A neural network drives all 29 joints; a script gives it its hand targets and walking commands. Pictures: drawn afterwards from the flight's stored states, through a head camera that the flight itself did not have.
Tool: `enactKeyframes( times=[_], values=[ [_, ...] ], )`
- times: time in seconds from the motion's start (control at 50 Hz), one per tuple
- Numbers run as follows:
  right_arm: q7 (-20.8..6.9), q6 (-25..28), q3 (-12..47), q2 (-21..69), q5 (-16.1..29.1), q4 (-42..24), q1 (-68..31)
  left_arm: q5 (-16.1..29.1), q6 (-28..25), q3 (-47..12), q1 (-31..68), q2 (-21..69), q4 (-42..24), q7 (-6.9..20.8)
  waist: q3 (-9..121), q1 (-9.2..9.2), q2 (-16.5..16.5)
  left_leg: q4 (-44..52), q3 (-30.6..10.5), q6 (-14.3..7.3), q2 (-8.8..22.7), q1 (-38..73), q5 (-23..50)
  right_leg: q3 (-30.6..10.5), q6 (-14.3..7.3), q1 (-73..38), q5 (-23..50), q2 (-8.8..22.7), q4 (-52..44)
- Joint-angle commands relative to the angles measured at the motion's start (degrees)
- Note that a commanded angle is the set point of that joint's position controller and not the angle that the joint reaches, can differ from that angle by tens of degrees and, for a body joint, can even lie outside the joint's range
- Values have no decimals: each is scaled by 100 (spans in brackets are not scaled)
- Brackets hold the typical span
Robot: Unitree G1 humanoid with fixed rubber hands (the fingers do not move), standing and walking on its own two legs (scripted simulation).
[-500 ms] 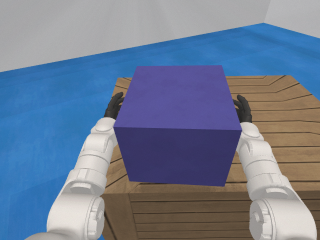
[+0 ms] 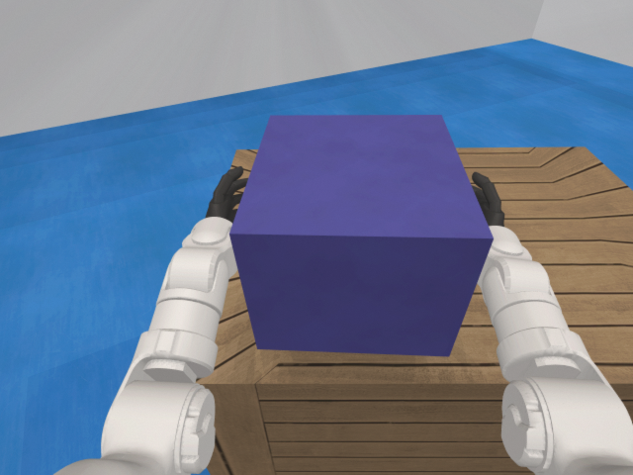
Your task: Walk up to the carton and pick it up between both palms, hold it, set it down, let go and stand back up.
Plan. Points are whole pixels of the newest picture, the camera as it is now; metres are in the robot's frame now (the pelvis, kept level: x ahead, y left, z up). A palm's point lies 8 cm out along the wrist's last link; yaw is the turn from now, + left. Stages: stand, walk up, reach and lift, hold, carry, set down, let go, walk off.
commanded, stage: reach and lift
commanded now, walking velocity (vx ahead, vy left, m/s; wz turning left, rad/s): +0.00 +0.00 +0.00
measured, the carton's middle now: (353, 227) +0.41 -0.03 +0.14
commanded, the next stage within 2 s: hold in 0.76 s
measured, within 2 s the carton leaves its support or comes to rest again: neither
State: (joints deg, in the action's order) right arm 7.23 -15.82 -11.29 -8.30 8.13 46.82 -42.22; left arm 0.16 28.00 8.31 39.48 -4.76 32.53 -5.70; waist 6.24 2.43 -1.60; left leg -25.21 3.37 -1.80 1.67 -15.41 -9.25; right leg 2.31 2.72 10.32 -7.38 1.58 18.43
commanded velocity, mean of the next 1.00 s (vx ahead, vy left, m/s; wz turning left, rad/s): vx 0.00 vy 0.00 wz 0.00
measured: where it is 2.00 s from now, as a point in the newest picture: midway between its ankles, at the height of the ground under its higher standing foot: outside the picture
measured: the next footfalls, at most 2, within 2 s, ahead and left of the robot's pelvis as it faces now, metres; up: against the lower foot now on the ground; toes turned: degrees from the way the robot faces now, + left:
none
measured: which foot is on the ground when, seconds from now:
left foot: down 0.00-1.00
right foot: down 0.00-1.00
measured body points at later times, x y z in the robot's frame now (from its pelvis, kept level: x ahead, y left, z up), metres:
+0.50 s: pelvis -0.01 +0.00 +0.00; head -0.07 +0.00 +0.45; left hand +0.38 +0.15 +0.18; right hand +0.38 -0.20 +0.17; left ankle +0.05 +0.09 -0.74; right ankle +0.03 -0.15 -0.74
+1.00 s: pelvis +0.00 +0.00 +0.00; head -0.07 +0.01 +0.45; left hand +0.37 +0.15 +0.19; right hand +0.38 -0.19 +0.18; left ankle +0.05 +0.09 -0.74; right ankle +0.03 -0.15 -0.74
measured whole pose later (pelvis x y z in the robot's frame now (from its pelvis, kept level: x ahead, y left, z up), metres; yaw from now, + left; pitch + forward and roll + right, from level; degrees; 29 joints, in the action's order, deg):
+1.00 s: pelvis +0.00 +0.00 +0.00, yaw +0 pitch -3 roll -2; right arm 8.2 -23.3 -8.4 -8.6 9.8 35.7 -39.8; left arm -3.9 37.1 10.9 35.7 -2.9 18.5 -3.7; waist 6.0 2.4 -1.4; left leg -24.6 3.3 -1.6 1.7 -12.5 -9.0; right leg 2.3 2.6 7.5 -7.3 1.5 18.0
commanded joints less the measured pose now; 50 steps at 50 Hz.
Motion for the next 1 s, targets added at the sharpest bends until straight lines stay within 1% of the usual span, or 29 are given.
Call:
enactKeyframes(
  times=[0.0,0.04,0.08,0.14,0.22,0.26,0.3,0.34,0.38,0.4,0.42,0.44,0.48,0.52,0.54,0.56,0.58,0.6,0.66,0.68,0.74,0.76,0.8,0.82,0.86,0.9,0.92,0.94,0.98],
  values=[
    [-958,306,2893,3484,1307,-3119,-5433,211,-105,-2233,4852,3878,-3167,648,3642,-309,92,202,-580,597,-150,2989,2790,166,-130,-552,1060,-793,-297],
    [-942,253,3012,3430,1323,-3180,-5190,241,-41,-2446,4746,3884,-3404,643,3603,-182,-17,130,-645,675,-128,3217,3275,190,-133,-463,1263,-812,-280],
    [-886,212,2762,3232,1191,-3054,-5234,68,38,-2282,4568,3803,-2859,711,2924,-129,92,253,-589,646,-141,2869,2798,167,-140,-375,901,-786,-419],
    [-872,79,2739,3249,1149,-2750,-5129,-59,197,-2037,4462,3609,-2687,849,2419,-154,259,470,-482,469,-227,2454,2004,123,-132,-546,632,-692,-423],
    [-970,116,2666,3486,1092,-2764,-5632,23,147,-2061,5164,3646,-2785,875,2542,-219,253,565,-487,417,-219,2209,1306,152,-181,-431,56,-684,-348],
    [-988,117,2695,3671,1095,-2767,-5676,112,115,-2147,5436,3622,-3018,813,2731,-256,179,566,-460,421,-211,2233,1306,152,-172,-408,137,-688,-323],
    [-992,140,2539,3548,1062,-2874,-5763,216,104,-2388,5479,3786,-2969,813,2861,-101,-13,573,-558,491,-175,2352,1137,170,-202,-264,19,-661,-323],
    [-1044,159,2618,3643,1041,-3107,-6005,305,93,-2555,5570,3865,-2997,745,3007,-81,105,546,-603,506,-126,2464,1315,191,-230,-207,28,-707,-331],
    [-1052,72,2516,3599,960,-2621,-5956,121,161,-2189,5488,3656,-2505,775,2389,-203,261,715,-548,410,-120,2098,780,161,-236,-185,-310,-686,-403],
    [-1091,38,2349,3453,887,-2287,-5767,72,158,-2137,5630,3666,-2541,780,2340,-111,121,819,-587,461,-69,2136,477,189,-236,-117,-523,-666,-405],
    [-1117,35,2353,3482,899,-2283,-5784,49,174,-2046,5600,3569,-2565,789,2206,-246,176,851,-510,405,-93,1933,374,170,-217,-194,-530,-660,-386],
    [-1127,108,2342,3546,926,-2501,-5893,83,193,-2115,5527,3650,-2663,796,2522,-189,209,832,-577,390,-65,2030,367,140,-227,-291,-346,-650,-345],
    [-1135,40,2178,3470,881,-2082,-6031,30,266,-1893,5628,3505,-2233,832,2143,-208,325,915,-505,310,-93,1842,-63,105,-211,-174,-646,-609,-407],
    [-1088,84,2260,3404,857,-2442,-5946,-27,379,-1940,5089,3629,-2188,910,2273,-136,306,844,-506,333,-115,1958,507,108,-221,-360,-138,-621,-372],
    [-1069,50,2176,3383,835,-2266,-5840,8,342,-2036,5375,3623,-2344,917,2335,-42,134,827,-498,385,-165,1955,394,166,-196,-351,-324,-621,-399],
    [-1035,95,2237,3422,821,-2466,-5830,30,334,-2180,5302,3754,-2459,902,2401,45,207,796,-555,469,-96,2092,715,176,-235,-379,-95,-681,-377],
    [-1046,112,2255,3413,854,-2494,-6046,27,338,-2108,5401,3679,-2329,919,2602,-77,171,750,-485,411,-160,2118,596,141,-198,-368,-217,-646,-433],
    [-1032,73,2274,3500,909,-2491,-5848,101,305,-2137,5535,3653,-2620,913,2732,-43,215,708,-520,418,-117,2260,793,145,-219,-379,-113,-672,-370],
    [-998,14,2242,3294,904,-2438,-5693,7,347,-2058,5220,3618,-2376,921,2473,0,142,687,-550,481,-147,2273,1018,184,-206,-372,-118,-682,-439],
    [-957,64,2560,3583,1089,-3108,-5792,201,338,-2262,5180,3703,-2963,907,3106,-123,239,526,-507,438,-196,2418,1498,123,-177,-599,383,-718,-334],
    [-857,-105,2635,3473,1160,-2888,-5678,3,465,-2069,4877,3589,-2644,925,2567,-156,301,545,-474,408,-215,2295,1533,83,-204,-620,404,-719,-418],
    [-837,-95,2830,3447,1318,-3353,-5637,89,461,-2227,4844,3613,-3308,934,3156,-127,218,401,-522,478,-145,2683,2344,136,-195,-722,891,-773,-299],
    [-800,-208,2869,3388,1364,-3235,-5371,116,494,-2281,5085,3547,-3478,917,2988,-60,141,397,-490,499,-221,2636,2165,84,-175,-695,651,-749,-362],
    [-773,-142,3050,3599,1465,-3909,-5699,253,440,-2443,5282,3643,-3902,885,3613,-131,182,304,-520,512,-219,2783,2455,72,-155,-801,912,-793,-277],
    [-724,-225,3284,3700,1618,-4132,-5492,335,491,-2628,4985,3717,-4070,843,3692,-122,57,174,-587,550,-214,2840,2943,92,-169,-802,1242,-822,-223],
    [-702,-375,3088,3481,1543,-3896,-5543,151,610,-2444,4920,3568,-3650,892,2922,-118,175,345,-546,484,-248,2471,2315,59,-182,-693,801,-789,-353],
    [-699,-432,3132,3495,1555,-3833,-5486,48,681,-2249,4764,3490,-3603,922,2838,-235,68,378,-510,456,-232,2446,2213,19,-205,-644,720,-776,-325],
    [-702,-485,3118,3464,1600,-4105,-5512,147,713,-2284,4723,3449,-3680,941,2851,-210,310,415,-497,389,-246,2290,1937,6,-185,-649,692,-763,-318],
    [-686,-545,3098,3523,1511,-3912,-5464,128,729,-2270,4904,3434,-3826,1004,2709,-202,260,458,-461,387,-250,2231,1646,-10,-191,-679,561,-726,-306]
  ],
)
